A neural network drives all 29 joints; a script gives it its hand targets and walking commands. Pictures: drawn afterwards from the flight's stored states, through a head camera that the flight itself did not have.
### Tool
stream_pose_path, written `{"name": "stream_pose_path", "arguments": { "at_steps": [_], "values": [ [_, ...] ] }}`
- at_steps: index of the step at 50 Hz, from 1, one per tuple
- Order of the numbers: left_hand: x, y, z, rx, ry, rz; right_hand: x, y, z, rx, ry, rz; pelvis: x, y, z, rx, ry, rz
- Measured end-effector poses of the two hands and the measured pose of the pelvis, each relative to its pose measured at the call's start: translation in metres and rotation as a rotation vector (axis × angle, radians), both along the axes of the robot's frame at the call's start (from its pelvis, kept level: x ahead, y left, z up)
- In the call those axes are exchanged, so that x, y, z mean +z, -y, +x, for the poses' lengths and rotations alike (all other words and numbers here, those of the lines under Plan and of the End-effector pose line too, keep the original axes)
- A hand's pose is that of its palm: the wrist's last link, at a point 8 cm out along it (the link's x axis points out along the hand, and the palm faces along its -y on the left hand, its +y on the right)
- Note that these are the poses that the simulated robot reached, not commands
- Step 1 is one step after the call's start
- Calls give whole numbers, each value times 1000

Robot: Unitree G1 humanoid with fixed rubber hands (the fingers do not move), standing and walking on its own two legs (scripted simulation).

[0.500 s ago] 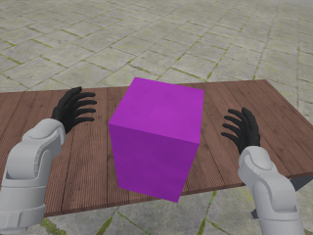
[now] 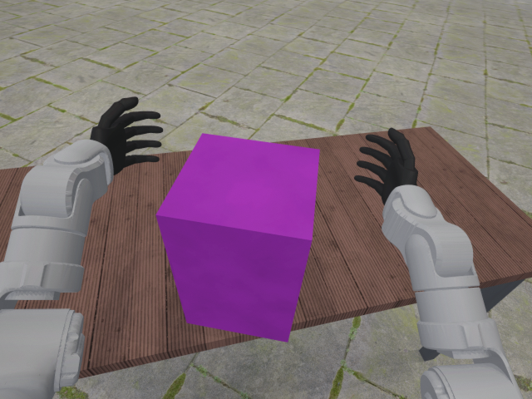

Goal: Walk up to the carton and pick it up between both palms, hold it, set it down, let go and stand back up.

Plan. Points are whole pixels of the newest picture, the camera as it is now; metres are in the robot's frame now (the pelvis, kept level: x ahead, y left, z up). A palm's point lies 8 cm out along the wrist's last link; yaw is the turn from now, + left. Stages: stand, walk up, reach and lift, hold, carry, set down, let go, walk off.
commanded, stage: reach and lift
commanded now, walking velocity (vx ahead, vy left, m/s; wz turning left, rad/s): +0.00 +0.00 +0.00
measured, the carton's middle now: (247, 243) +0.37 -0.02 +0.04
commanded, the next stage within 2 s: none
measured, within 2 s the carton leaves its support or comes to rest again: neither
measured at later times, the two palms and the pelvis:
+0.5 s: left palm (120, 197) +0.42 +0.16 +0.13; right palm (371, 225) +0.32 -0.20 +0.11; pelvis +0.00 +0.00 +0.00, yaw +1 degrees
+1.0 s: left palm (142, 217) +0.42 +0.14 +0.08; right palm (351, 248) +0.32 -0.19 +0.05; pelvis +0.00 +0.01 +0.00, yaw +1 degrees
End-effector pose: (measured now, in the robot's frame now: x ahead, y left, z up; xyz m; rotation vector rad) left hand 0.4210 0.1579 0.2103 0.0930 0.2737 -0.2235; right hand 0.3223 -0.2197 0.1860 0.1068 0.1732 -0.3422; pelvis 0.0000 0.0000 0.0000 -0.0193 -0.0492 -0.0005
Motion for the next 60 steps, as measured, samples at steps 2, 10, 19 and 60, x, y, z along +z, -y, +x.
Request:
{"name": "stream_pose_path", "arguments": {
  "at_steps": [2,10,19,60],
  "values": [
    [3,1,4,2,3,-3,3,-1,4,0,1,-1,0,1,0,1,-3,-1],
    [8,1,17,10,12,-12,11,-4,16,-8,-5,-3,1,2,1,8,-9,-6],
    [-38,-5,11,21,-48,0,-34,-14,9,-24,-71,30,1,-2,2,18,2,-13],
    [-142,18,-1,30,-42,-8,-130,-41,8,-66,-61,9,-5,-5,5,10,-87,-22]
  ]
}}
